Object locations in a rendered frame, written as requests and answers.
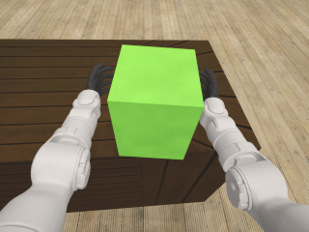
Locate robot right upper arm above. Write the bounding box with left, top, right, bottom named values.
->
left=225, top=160, right=309, bottom=232

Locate carton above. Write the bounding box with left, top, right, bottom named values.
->
left=107, top=44, right=204, bottom=160

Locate left robot hand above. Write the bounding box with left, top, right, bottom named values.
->
left=85, top=62, right=114, bottom=97

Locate robot left forearm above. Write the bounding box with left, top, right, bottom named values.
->
left=31, top=89, right=101, bottom=183

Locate right robot hand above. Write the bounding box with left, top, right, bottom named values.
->
left=198, top=67, right=219, bottom=102

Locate robot left upper arm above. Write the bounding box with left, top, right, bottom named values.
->
left=0, top=142, right=91, bottom=232

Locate robot right forearm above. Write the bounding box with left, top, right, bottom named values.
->
left=199, top=97, right=288, bottom=195

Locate pedestal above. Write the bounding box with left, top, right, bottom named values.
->
left=0, top=39, right=262, bottom=213

